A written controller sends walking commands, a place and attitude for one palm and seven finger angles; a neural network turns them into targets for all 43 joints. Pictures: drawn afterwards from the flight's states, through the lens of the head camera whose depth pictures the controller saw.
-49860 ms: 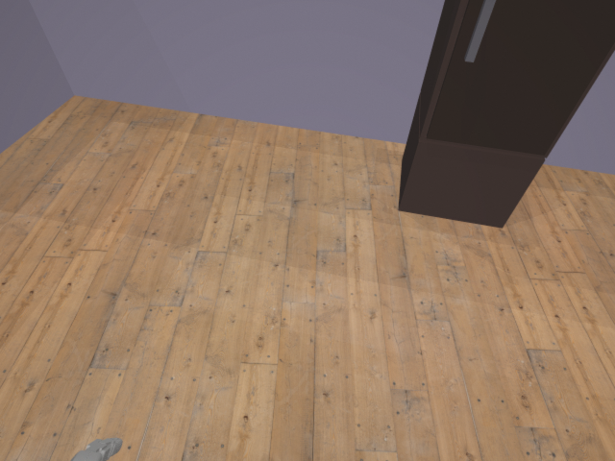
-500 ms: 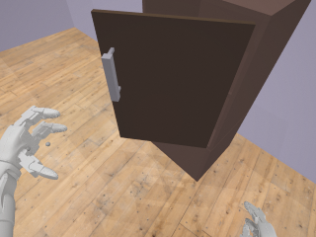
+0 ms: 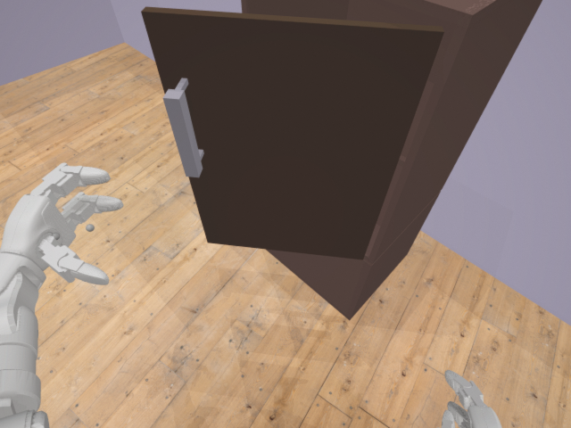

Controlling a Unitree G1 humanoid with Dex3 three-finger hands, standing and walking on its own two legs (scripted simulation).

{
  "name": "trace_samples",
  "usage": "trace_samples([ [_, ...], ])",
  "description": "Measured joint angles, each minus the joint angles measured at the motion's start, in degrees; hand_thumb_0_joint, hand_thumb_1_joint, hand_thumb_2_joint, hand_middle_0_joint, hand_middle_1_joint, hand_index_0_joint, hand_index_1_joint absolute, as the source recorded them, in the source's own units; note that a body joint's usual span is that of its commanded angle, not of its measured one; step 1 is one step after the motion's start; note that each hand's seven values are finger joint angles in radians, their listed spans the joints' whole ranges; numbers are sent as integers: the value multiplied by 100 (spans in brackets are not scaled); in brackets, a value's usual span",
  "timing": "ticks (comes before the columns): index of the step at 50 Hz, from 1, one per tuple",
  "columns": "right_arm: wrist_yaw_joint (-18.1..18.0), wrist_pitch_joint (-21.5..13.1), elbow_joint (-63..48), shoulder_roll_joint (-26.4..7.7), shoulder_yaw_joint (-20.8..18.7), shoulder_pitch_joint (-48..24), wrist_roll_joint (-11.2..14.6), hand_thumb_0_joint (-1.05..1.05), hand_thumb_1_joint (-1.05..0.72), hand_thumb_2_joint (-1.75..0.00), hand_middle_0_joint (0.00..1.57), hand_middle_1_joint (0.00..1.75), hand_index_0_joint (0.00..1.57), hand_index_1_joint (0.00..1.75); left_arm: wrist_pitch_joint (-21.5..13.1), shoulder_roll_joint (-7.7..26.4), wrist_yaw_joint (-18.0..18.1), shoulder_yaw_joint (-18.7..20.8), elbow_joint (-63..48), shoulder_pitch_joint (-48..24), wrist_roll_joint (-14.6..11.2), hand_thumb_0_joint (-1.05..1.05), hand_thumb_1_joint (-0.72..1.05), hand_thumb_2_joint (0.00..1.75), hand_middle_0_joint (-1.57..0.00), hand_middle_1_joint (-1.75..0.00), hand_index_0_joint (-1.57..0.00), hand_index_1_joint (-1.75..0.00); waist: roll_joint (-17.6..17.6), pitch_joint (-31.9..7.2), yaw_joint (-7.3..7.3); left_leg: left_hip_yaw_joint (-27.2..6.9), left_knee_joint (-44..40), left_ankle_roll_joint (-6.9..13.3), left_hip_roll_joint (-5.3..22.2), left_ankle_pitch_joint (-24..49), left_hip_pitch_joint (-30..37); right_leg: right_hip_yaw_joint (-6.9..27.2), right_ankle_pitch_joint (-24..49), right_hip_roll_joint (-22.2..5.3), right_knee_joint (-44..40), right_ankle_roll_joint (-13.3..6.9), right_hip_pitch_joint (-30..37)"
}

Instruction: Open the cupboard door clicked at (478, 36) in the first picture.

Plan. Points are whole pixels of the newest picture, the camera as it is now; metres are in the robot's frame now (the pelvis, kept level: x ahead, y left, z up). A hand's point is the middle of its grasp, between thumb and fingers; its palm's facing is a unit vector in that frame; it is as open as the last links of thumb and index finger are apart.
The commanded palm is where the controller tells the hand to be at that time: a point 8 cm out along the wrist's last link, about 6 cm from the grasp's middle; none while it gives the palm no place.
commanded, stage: move the hooked fingers beside the handle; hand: left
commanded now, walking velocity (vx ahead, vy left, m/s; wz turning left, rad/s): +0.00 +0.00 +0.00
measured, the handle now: (188, 129) +0.58 +0.20 +0.09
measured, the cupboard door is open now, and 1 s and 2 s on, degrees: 37 37 37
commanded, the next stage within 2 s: none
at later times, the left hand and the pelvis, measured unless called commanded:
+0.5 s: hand (111, 184) +0.42 +0.28 +0.10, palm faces -0.07 -1.00 -0.01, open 14.0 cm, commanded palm +0.41 +0.33 +0.10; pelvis +0.01 +0.02 -0.01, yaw -1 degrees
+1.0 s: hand (127, 155) +0.50 +0.28 +0.10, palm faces -0.07 -1.00 +0.01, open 14.0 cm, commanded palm +0.49 +0.33 +0.10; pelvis +0.01 +0.03 -0.02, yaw -2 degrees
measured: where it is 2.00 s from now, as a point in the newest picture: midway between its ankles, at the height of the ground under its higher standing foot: outside the picture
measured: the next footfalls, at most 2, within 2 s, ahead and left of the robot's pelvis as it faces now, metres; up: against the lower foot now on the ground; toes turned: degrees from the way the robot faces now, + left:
none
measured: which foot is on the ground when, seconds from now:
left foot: down 0.00-1.00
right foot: down 0.00-1.00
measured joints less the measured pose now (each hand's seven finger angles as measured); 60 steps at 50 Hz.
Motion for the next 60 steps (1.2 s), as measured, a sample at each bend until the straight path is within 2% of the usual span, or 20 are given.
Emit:
trace_samples([
  [9,91,200,16,-70,-82,327,-1,1,-90,-89,20,30,20,30,-198,257,-98,163,724,-546,94,-1,-50,30,-30,-120,-30,-120,-36,-42,-155,85,87,31,26,-53,-227,86,-12,18,80,24,-255],
  [17,123,379,103,-69,-98,491,-22,1,-90,-89,20,30,20,30,-329,263,-23,58,1189,-1060,239,-1,-50,30,-30,-120,-30,-120,-69,-56,-227,108,144,88,-4,-84,-400,108,-22,-13,109,78,-415],
  [22,146,468,79,-27,-71,486,-55,1,-90,-89,20,30,20,30,-426,404,56,116,1638,-1452,401,-1,-50,30,-30,-120,-30,-120,-104,-66,-328,129,212,116,0,-118,-545,129,-27,-12,140,106,-549],
  [26,181,541,69,-8,-70,516,-83,1,-90,-89,20,30,20,30,-521,475,46,135,1840,-1681,435,-1,-50,30,-30,-120,-30,-120,-112,-104,-369,154,249,142,0,-151,-633,156,-33,-14,148,134,-631],
  [32,206,676,55,-14,-51,546,-111,1,-90,-89,21,30,20,30,-538,679,29,118,2346,-2145,555,-1,-50,30,-30,-120,-30,-120,-120,-123,-445,159,359,184,-11,-203,-840,160,-61,-27,213,176,-816],
  [39,255,848,115,-13,-93,626,-165,1,-90,-89,21,30,20,30,-639,658,92,55,2461,-2475,617,-1,-50,30,-30,-120,-30,-120,-115,-139,-489,158,448,220,-28,-244,-1034,157,-79,-45,255,219,-983],
  [44,270,966,118,0,-69,650,-194,0,-90,-89,21,30,20,30,-618,752,224,88,2713,-2752,777,-1,-50,30,-30,-120,-30,-120,-120,-141,-590,158,518,234,-22,-268,-1170,158,-89,-41,302,232,-1109],
  [53,252,1116,121,-17,2,733,-223,0,-90,-89,21,30,20,30,-683,1261,278,247,3365,-3388,998,-1,-50,30,-30,-120,-30,-120,-125,-119,-817,143,733,235,43,-339,-1533,145,-113,19,440,226,-1444],
  [60,248,1266,171,-50,-4,898,-253,0,-90,-89,21,30,20,30,-642,1500,170,286,3572,-3757,1039,-1,-50,30,-30,-120,-30,-120,-100,-150,-901,128,856,232,89,-393,-1772,134,-129,63,500,224,-1658],
])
